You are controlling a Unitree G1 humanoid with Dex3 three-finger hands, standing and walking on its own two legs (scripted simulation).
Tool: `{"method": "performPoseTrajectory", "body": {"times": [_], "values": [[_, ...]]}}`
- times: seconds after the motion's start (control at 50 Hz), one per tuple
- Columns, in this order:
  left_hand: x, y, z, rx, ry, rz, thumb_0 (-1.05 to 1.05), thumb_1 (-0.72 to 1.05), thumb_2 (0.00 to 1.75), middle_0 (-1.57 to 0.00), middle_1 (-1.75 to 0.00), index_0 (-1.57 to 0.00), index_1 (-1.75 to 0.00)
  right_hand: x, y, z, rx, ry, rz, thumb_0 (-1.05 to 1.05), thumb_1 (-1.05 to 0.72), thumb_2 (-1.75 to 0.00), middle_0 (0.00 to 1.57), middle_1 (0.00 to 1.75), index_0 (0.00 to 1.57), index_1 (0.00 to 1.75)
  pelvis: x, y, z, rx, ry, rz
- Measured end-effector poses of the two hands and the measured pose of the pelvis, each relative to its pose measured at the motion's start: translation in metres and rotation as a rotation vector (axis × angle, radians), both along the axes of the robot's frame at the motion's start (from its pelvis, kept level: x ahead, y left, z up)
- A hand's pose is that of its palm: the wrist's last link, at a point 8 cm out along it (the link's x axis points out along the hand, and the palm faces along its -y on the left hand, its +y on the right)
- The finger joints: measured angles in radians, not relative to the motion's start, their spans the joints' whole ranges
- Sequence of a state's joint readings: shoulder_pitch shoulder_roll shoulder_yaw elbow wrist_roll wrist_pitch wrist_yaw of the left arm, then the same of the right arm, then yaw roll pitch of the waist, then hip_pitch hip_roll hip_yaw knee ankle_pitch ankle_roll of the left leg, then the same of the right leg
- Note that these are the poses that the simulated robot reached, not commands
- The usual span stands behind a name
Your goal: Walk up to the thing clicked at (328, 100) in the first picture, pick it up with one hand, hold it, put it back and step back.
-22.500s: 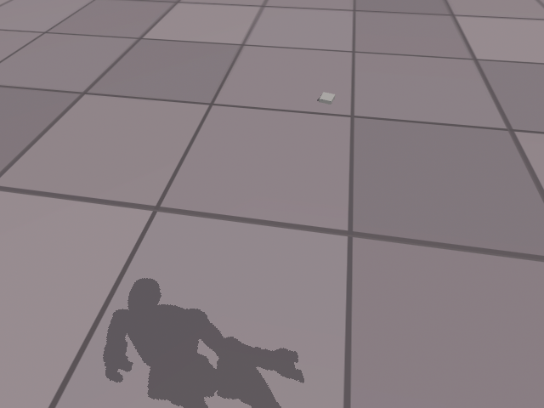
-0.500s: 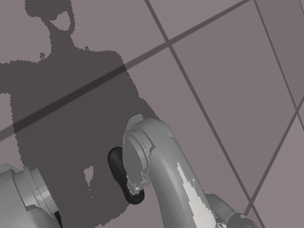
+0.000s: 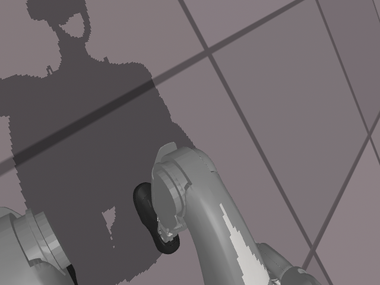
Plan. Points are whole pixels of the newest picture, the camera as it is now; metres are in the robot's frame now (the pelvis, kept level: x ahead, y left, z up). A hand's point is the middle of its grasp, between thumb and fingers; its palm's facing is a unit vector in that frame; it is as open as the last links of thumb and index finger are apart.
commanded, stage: close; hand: left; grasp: from above
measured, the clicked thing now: out of the picture +0.47 +0.37 -0.30
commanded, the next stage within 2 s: settle in 0.66 s
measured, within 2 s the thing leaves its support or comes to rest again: leaves its support in 1.08 s
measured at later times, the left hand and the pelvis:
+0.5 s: hand out of the picture +0.46 +0.35 -0.26, palm faces -0.45 -0.13 -0.88, open 10.8 cm; pelvis +0.00 +0.00 +0.00, yaw +0 degrees
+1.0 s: hand out of the picture +0.46 +0.35 -0.25, palm faces -0.45 -0.14 -0.88, open 10.6 cm; pelvis +0.00 +0.00 +0.00, yaw +0 degrees
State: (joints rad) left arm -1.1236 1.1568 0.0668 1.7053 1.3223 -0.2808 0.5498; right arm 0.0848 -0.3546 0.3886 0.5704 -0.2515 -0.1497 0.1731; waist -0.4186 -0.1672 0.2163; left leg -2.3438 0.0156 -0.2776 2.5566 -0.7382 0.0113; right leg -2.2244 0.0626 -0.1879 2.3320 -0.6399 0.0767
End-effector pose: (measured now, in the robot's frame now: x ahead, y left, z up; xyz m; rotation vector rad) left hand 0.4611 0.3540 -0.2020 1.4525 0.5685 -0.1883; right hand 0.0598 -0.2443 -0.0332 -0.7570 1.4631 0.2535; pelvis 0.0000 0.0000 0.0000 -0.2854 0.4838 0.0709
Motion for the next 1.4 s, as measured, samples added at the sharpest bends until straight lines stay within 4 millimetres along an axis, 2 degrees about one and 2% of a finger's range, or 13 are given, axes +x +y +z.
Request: {"method": "performPoseTrajectory", "body": {"times": [0.74,1.06,1.18,1.3,1.4], "values": [[0.003,0.001,0.005,0.006,-0.007,0.004,0.01,0.09,0.17,-0.64,-0.38,-0.68,-0.34,0.000,-0.001,0.000,-0.012,-0.004,0.007,0.00,-0.89,-0.90,0.20,0.30,0.20,0.30,-0.002,0.000,0.001,0.001,-0.002,-0.001],[0.004,0.008,0.010,0.001,0.002,0.021,0.01,0.07,0.14,-0.72,-0.29,-0.76,-0.25,0.001,-0.003,0.003,-0.025,-0.004,-0.021,0.00,-0.91,-0.90,0.21,0.30,0.20,0.30,0.000,0.000,0.002,-0.002,0.018,0.001],[0.002,0.020,0.024,0.016,-0.012,0.022,0.00,0.06,0.12,-0.74,-0.26,-0.78,-0.23,0.008,-0.010,0.005,-0.037,-0.012,-0.032,0.00,-0.91,-0.90,0.21,0.30,0.20,0.30,0.002,0.000,0.004,0.000,0.034,0.008],[0.003,0.029,0.051,0.026,-0.028,0.010,0.00,0.07,0.09,-0.76,-0.24,-0.80,-0.21,0.021,-0.016,0.006,-0.040,-0.039,-0.051,0.00,-0.90,-0.90,0.21,0.30,0.20,0.30,0.003,0.001,0.008,0.005,0.062,0.021],[0.003,0.028,0.072,0.029,-0.011,-0.006,0.00,0.07,0.06,-0.78,-0.22,-0.82,-0.19,0.033,-0.018,0.004,-0.029,-0.074,-0.072,0.00,-0.90,-0.90,0.21,0.30,0.20,0.30,0.003,0.001,0.013,0.014,0.080,0.033]]}}
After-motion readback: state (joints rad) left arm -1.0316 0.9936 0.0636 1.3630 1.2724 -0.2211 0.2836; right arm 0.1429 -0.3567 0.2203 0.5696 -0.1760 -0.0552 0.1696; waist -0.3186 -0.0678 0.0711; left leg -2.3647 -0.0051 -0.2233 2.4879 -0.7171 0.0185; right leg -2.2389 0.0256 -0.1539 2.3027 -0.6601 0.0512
